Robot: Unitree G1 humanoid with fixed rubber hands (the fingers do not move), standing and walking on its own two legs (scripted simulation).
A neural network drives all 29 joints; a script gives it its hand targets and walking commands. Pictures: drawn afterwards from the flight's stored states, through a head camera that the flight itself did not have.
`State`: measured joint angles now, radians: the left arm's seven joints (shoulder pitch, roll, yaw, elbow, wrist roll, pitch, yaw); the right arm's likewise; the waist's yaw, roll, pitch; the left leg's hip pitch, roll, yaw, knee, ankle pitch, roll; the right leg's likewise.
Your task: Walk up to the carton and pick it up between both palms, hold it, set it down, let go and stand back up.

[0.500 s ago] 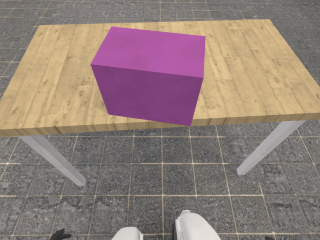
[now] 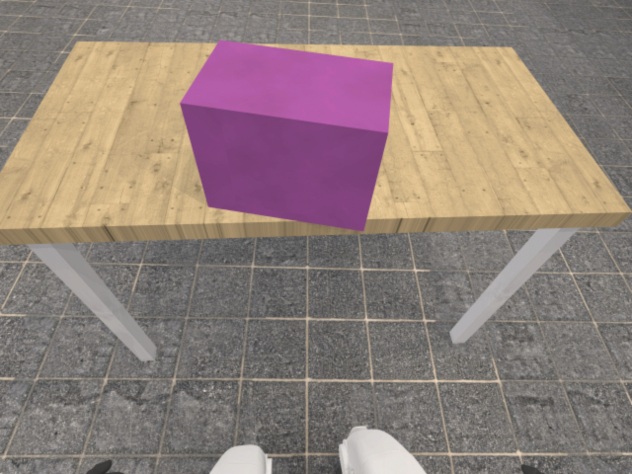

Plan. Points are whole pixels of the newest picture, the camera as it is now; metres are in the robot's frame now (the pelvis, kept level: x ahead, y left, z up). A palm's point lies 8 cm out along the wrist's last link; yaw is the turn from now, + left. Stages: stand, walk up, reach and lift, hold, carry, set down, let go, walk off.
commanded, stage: walk up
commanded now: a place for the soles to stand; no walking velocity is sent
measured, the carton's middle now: (294, 139) +0.56 +0.03 +0.08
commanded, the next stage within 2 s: none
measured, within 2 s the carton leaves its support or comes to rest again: neither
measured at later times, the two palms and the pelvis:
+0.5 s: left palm out of the picture +0.04 +0.30 -0.12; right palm out of the picture +0.02 -0.29 -0.11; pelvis -0.03 +0.00 +0.00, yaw +1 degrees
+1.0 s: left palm out of the picture +0.07 +0.28 -0.11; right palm out of the picture +0.06 -0.32 -0.12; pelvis +0.01 -0.04 +0.00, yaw +2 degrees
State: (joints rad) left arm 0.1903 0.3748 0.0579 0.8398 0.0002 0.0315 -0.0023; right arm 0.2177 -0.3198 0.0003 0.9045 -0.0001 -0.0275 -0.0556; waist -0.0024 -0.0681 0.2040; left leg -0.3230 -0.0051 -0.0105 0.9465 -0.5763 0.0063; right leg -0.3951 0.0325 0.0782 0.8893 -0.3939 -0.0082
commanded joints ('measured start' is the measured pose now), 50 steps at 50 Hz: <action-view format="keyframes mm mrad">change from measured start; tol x32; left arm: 1 -88 231 55 -75 22 -43 9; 37 -155 226 37 3 11 -40 -3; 50 393 336 142 91 38 -122 -13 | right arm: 1 -8 -285 -90 -58 -7 -26 3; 50 -147 -222 -86 -74 -28 -41 58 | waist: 1 -1 -85 -100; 47 17 326 -172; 50 201 -176 -268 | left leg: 1 -43 1 -51 -14 -62 31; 7 -38 324 -553 -626 81 207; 18 113 -3 -61 -180 -3 35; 24 -84 204 -381 -591 -170 133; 30 -69 23 -76 -166 198 34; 38 -15 175 -330 -466 68 135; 41 36 383 -700 -747 -540 291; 48 -48 251 -390 -410 -53 178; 50 -433 -51 -41 258 166 33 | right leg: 1 -26 -265 430 -517 19 -235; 7 -57 2 -3 30 -140 -20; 13 179 -100 150 -296 101 -101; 18 -180 -233 380 -535 -318 -190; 29 194 -98 166 -331 64 -95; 43 -283 -50 -48 120 -207 -36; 48 114 -28 -75 -203 -107 -49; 50 548 -255 473 -564 -354 -116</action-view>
